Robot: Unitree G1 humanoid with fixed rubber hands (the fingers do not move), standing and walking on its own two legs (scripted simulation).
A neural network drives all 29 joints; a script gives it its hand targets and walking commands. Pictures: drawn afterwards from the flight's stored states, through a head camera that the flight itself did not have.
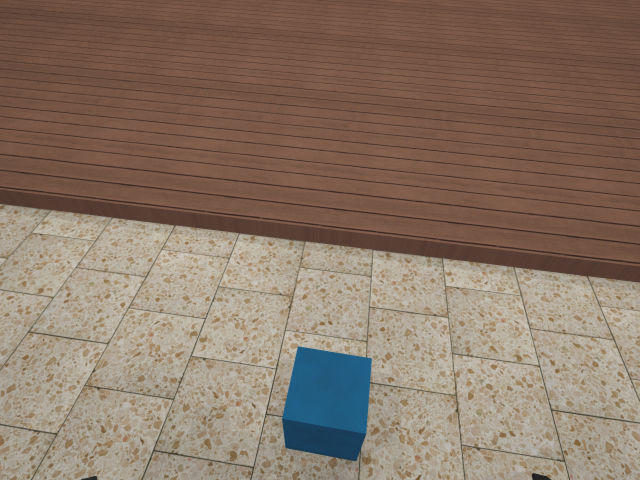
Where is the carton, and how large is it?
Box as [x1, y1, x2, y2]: [282, 346, 371, 460]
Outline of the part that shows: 298,346 282,417 285,447 355,460 366,430 371,358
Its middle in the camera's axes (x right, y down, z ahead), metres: +0.03 +0.46 +1.11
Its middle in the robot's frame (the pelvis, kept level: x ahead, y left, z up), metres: +0.47 -0.04 -0.66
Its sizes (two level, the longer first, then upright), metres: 0.210 0.200 0.250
